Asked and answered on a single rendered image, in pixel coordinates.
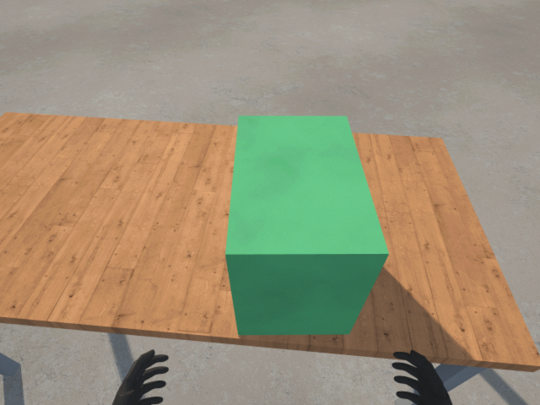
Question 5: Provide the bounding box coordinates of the right robot hand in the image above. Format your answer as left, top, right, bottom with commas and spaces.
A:
392, 350, 452, 405

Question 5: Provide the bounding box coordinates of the table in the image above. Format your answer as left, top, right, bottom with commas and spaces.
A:
0, 112, 540, 405

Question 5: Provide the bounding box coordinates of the carton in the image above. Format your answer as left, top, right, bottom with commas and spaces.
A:
225, 116, 389, 335

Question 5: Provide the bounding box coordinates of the left robot hand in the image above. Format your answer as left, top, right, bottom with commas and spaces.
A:
112, 349, 169, 405

